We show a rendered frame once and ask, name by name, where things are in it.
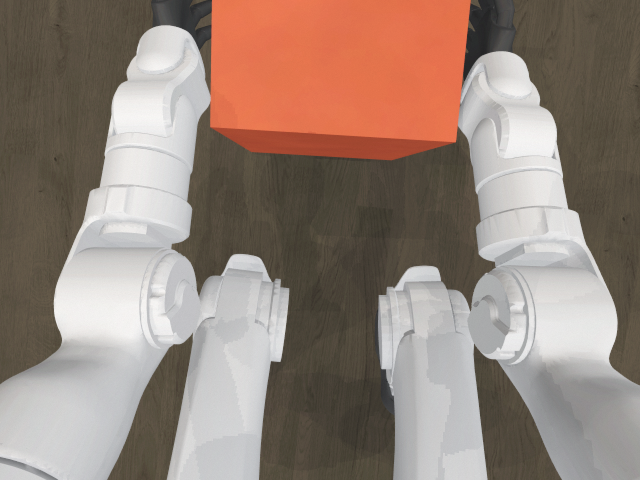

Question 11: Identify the right robot forearm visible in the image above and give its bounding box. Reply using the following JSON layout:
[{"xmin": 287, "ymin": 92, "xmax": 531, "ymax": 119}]
[{"xmin": 458, "ymin": 51, "xmax": 617, "ymax": 342}]

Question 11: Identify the robot right thigh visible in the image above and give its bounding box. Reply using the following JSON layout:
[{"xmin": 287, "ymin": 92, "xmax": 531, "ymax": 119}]
[{"xmin": 378, "ymin": 281, "xmax": 488, "ymax": 480}]

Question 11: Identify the robot left thigh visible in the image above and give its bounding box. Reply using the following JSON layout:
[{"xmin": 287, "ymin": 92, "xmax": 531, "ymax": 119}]
[{"xmin": 167, "ymin": 268, "xmax": 289, "ymax": 480}]

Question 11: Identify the robot thigh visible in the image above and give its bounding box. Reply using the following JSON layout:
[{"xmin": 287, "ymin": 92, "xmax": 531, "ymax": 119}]
[
  {"xmin": 167, "ymin": 268, "xmax": 289, "ymax": 480},
  {"xmin": 378, "ymin": 281, "xmax": 488, "ymax": 480}
]

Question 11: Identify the left robot upper arm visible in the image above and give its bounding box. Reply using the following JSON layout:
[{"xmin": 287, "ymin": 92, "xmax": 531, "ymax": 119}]
[{"xmin": 0, "ymin": 247, "xmax": 201, "ymax": 480}]

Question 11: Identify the carton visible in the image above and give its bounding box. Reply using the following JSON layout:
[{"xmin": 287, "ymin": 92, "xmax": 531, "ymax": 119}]
[{"xmin": 210, "ymin": 0, "xmax": 471, "ymax": 160}]

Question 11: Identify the right robot upper arm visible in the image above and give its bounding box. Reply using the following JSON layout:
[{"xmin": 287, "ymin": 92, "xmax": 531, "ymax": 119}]
[{"xmin": 467, "ymin": 265, "xmax": 640, "ymax": 480}]

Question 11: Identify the right robot hand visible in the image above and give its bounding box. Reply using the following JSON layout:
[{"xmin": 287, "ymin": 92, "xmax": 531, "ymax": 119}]
[{"xmin": 463, "ymin": 0, "xmax": 516, "ymax": 82}]

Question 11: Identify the left robot hand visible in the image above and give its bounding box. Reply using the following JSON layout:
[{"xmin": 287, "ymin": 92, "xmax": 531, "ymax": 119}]
[{"xmin": 151, "ymin": 0, "xmax": 212, "ymax": 50}]

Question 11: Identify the left robot forearm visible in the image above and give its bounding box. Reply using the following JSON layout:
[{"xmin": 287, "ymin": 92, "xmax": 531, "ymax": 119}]
[{"xmin": 54, "ymin": 25, "xmax": 211, "ymax": 331}]

